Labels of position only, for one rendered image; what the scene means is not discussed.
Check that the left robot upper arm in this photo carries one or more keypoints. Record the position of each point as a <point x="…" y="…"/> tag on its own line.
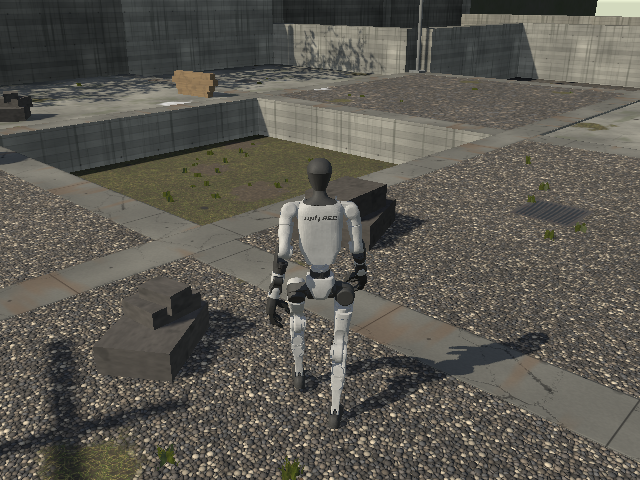
<point x="287" y="213"/>

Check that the left robot hand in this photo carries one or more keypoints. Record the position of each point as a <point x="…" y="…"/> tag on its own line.
<point x="270" y="310"/>

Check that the robot right forearm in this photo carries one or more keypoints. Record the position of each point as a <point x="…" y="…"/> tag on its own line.
<point x="360" y="262"/>

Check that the right robot upper arm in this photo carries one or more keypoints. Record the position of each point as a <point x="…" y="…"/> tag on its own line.
<point x="351" y="211"/>

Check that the robot left forearm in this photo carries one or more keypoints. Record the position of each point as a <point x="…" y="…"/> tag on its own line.
<point x="278" y="275"/>

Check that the right robot thigh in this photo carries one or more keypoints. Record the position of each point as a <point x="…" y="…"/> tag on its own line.
<point x="343" y="307"/>

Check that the robot right shin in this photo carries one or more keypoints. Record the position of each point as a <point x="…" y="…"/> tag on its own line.
<point x="338" y="371"/>

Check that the right robot hand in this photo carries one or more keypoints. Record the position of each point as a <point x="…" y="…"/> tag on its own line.
<point x="352" y="277"/>

